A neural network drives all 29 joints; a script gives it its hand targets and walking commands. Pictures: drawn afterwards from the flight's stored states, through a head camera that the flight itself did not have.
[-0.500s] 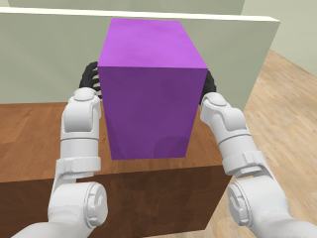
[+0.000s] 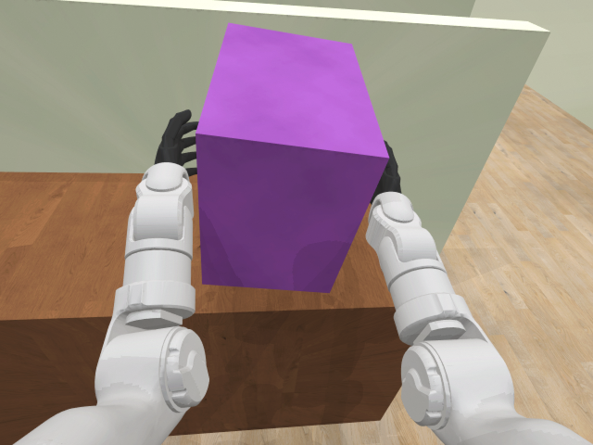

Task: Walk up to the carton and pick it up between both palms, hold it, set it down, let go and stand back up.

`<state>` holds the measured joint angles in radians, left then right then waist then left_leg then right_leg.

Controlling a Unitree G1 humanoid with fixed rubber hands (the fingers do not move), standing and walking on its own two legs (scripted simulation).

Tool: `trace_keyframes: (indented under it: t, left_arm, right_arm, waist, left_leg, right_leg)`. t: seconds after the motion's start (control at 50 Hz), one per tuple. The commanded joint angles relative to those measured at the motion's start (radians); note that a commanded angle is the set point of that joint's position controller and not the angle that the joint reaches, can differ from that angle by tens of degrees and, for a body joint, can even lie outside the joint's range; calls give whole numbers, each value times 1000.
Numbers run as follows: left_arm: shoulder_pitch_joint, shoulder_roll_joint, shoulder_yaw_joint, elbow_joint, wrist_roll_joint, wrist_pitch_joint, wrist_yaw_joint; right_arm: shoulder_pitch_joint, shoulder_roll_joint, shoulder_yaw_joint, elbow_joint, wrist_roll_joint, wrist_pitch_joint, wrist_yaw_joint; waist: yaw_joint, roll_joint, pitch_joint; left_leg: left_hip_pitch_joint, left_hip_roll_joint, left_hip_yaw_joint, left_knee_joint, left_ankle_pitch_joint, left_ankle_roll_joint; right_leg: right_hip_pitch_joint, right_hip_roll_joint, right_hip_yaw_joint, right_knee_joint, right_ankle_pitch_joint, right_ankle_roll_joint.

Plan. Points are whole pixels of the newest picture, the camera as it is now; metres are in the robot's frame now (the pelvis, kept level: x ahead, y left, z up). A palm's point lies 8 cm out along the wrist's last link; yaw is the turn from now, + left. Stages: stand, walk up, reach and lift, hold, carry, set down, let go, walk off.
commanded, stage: set down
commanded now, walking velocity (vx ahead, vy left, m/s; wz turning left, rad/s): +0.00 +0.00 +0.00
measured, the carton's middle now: (279, 159) +0.46 +0.02 +0.18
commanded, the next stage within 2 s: none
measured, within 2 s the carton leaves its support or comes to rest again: neither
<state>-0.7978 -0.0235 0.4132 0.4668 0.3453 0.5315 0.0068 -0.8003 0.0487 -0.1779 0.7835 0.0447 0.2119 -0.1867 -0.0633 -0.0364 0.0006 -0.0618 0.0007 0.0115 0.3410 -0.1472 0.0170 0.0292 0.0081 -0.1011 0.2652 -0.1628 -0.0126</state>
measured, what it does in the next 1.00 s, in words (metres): stands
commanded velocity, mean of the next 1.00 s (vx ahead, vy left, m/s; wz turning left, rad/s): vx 0.00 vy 0.00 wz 0.00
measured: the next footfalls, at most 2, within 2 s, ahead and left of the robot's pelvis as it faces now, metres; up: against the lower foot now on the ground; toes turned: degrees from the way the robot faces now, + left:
none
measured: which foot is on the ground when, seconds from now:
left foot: down 0.00-1.00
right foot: down 0.00-1.00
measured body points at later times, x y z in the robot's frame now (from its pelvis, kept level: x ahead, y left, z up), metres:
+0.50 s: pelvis +0.02 +0.00 +0.00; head +0.00 +0.02 +0.45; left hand +0.43 +0.14 +0.16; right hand +0.42 -0.15 +0.14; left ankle +0.04 +0.10 -0.75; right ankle +0.00 -0.10 -0.75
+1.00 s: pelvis +0.02 -0.01 +0.00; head +0.01 +0.01 +0.45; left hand +0.44 +0.14 +0.13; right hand +0.43 -0.15 +0.12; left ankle +0.04 +0.10 -0.75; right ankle +0.00 -0.10 -0.75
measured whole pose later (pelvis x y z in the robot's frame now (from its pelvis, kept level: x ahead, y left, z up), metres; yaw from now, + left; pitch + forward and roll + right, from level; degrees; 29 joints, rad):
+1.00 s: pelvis +0.02 -0.01 +0.00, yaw -2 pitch +1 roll -1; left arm -0.80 -0.04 0.40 0.74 0.28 0.26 0.08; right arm -0.76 0.05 -0.33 0.94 -0.12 -0.01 -0.13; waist 0.00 -0.03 -0.05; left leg -0.19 0.02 0.03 0.32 -0.15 0.00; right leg -0.11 0.02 -0.08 0.26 -0.17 -0.03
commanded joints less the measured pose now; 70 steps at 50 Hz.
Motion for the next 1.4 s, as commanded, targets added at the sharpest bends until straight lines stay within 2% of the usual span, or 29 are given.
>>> trace_keyframes:
  t: [0.0,0.08,0.12,0.24,0.3,0.32,0.34,0.4,0.42,0.5,0.56,0.64,0.72,0.76,0.78,0.86,0.9,0.98,1.06,1.08,1.12,1.14,1.18,1.22,1.24,1.26,1.28,1.34,1.38]
  left_arm:
    - [-682,-560,-457,-70,-122,-74,-170]
    - [-680,-624,-553,-148,-183,-123,-130]
    - [-693,-641,-580,-155,-182,-138,-120]
    - [-671,-664,-609,-155,-188,-161,-97]
    - [-630,-639,-583,-149,-184,-162,-95]
    - [-617,-628,-562,-128,-172,-157,-99]
    - [-594,-593,-523,-85,-161,-146,-99]
    - [-591,-557,-480,-57,-147,-137,-117]
    - [-614,-587,-514,-93,-156,-143,-118]
    - [-627,-588,-494,-70,-160,-185,-108]
    - [-653,-591,-475,-14,-142,-197,-116]
    - [-656,-586,-449,-5,-143,-230,-111]
    - [-689,-595,-455,40,-151,-259,-103]
    - [-682,-592,-460,45,-152,-279,-93]
    - [-706,-581,-458,56,-155,-293,-90]
    - [-734,-610,-438,94,-154,-333,-79]
    - [-741,-582,-415,103,-144,-351,-73]
    - [-738,-564,-364,172,-107,-362,-75]
    - [-743,-537,-301,241,-91,-362,-85]
    - [-744,-545,-315,240,-101,-372,-79]
    - [-765,-536,-314,241,-115,-391,-75]
    - [-790,-565,-324,236,-115,-409,-67]
    - [-770,-537,-295,270,-91,-414,-69]
    - [-765,-531,-262,292,-65,-407,-77]
    - [-789,-507,-250,305,-80,-407,-75]
    - [-806,-504,-251,292,-63,-417,-74]
    - [-821,-516,-254,302,-76,-423,-66]
    - [-820,-544,-278,278,-86,-442,-48]
    - [-813,-546,-246,311,-58,-442,-48]
  right_arm:
    - [-921,422,198,-292,-11,-182,117]
    - [-925,461,267,-373,10,-256,124]
    - [-960,462,301,-419,22,-267,119]
    - [-914,480,336,-413,27,-271,117]
    - [-865,495,348,-387,43,-256,109]
    - [-896,482,344,-405,46,-253,111]
    - [-882,459,330,-371,32,-239,110]
    - [-877,443,290,-352,10,-232,115]
    - [-852,452,283,-336,15,-240,117]
    - [-859,462,266,-326,-10,-266,122]
    - [-845,452,223,-257,-53,-260,134]
    - [-849,465,225,-270,-74,-284,140]
    - [-856,470,190,-245,-105,-306,150]
    - [-855,464,180,-210,-115,-319,156]
    - [-856,444,136,-197,-141,-325,164]
    - [-898,510,162,-201,-140,-346,173]
    - [-896,513,162,-182,-156,-346,184]
    - [-879,498,99,-110,-193,-355,193]
    - [-867,474,37,-34,-233,-346,200]
    - [-887,488,42,-52,-232,-358,202]
    - [-885,469,20,-46,-247,-372,209]
    - [-870,489,-2,-39,-270,-381,211]
    - [-849,500,-2,-1,-285,-378,213]
    - [-848,493,-35,19,-306,-369,223]
    - [-866,459,-64,-5,-324,-369,232]
    - [-867,467,-58,6,-319,-376,237]
    - [-877,481,-72,9,-338,-383,241]
    - [-894,481,-73,19,-338,-408,255]
    - [-900,487,-78,33,-348,-414,256]
  waist:
    - [-26,96,-399]
    - [-21,94,-567]
    - [-24,132,-555]
    - [-16,148,-601]
    - [0,95,-583]
    - [15,112,-577]
    - [18,74,-522]
    - [19,61,-486]
    - [9,89,-487]
    - [18,48,-571]
    - [7,50,-529]
    - [40,47,-582]
    - [8,74,-620]
    - [31,86,-636]
    - [6,99,-647]
    - [68,79,-680]
    - [67,61,-685]
    - [86,82,-688]
    - [63,56,-602]
    - [83,57,-626]
    - [77,45,-668]
    - [52,51,-700]
    - [69,32,-668]
    - [76,35,-627]
    - [57,34,-664]
    - [86,49,-654]
    - [70,54,-676]
    - [79,91,-743]
    - [79,84,-730]
  left_leg:
    - [203,-25,35,-36,117,-51]
    - [290,-15,11,29,357,-62]
    - [295,-27,14,47,394,-78]
    - [274,-25,4,66,462,-92]
    - [250,-20,15,55,471,-83]
    - [241,-22,18,62,448,-83]
    - [201,-24,17,35,384,-68]
    - [189,-21,15,5,303,-54]
    - [190,-26,20,7,323,-61]
    - [242,-15,22,32,442,-65]
    - [220,-17,32,15,352,-67]
    - [185,-20,38,15,357,-59]
    - [168,-15,41,25,383,-68]
    - [214,-6,40,31,412,-76]
    - [224,-3,43,30,401,-86]
    - [151,-12,56,34,426,-76]
    - [114,-15,57,22,399,-75]
    - [62,-12,72,-6,346,-66]
    - [65,-1,67,-13,321,-63]
    - [99,1,76,-12,341,-58]
    - [121,8,66,0,379,-55]
    - [130,8,63,3,387,-70]
    - [75,-1,83,6,391,-64]
    - [55,3,95,-20,314,-66]
    - [64,8,80,-26,270,-53]
    - [48,10,82,-23,271,-50]
    - [56,11,95,-22,255,-51]
    - [172,23,96,17,418,-82]
    - [131,15,96,28,438,-80]
  right_leg:
    - [8,27,-23,-49,49,44]
    - [10,41,-37,-15,217,41]
    - [6,37,-32,-20,265,46]
    - [36,43,-33,20,365,49]
    - [60,37,-13,25,427,58]
    - [63,33,-8,24,426,53]
    - [76,29,-4,24,402,60]
    - [81,24,-8,13,341,64]
    - [69,32,-18,11,330,54]
    - [49,33,-19,24,433,61]
    - [44,33,-23,6,383,59]
    - [83,20,2,25,467,62]
    - [75,23,-15,40,483,72]
    - [45,28,-18,37,455,61]
    - [17,32,-28,33,417,54]
    - [77,17,-11,46,523,50]
    - [120,16,-1,62,579,67]
    - [146,5,10,57,529,57]
    - [123,8,3,49,491,65]
    - [102,11,-6,43,479,59]
    - [79,14,-5,48,489,64]
    - [56,16,-10,44,499,56]
    - [96,10,7,54,551,51]
    - [102,7,1,42,471,58]
    - [92,1,-1,43,435,61]
    - [78,1,8,44,414,56]
    - [62,0,2,41,395,47]
    - [-24,20,-11,36,406,36]
    - [-5,22,-10,39,446,31]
